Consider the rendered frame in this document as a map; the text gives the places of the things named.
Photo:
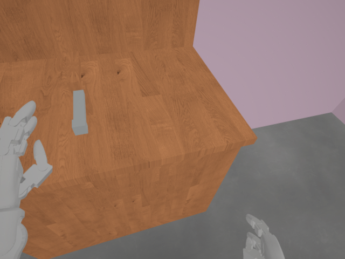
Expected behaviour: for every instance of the right robot hand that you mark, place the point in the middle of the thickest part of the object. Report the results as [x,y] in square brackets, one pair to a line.
[267,247]

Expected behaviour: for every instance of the left robot hand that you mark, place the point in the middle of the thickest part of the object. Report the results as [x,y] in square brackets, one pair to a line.
[14,133]

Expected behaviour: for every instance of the tap lever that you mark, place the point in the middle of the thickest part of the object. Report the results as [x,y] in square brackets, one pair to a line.
[79,124]

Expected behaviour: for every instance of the robot left forearm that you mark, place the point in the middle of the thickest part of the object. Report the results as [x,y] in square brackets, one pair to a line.
[13,234]

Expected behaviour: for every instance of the counter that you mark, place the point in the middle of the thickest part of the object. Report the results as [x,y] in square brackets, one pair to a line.
[162,132]

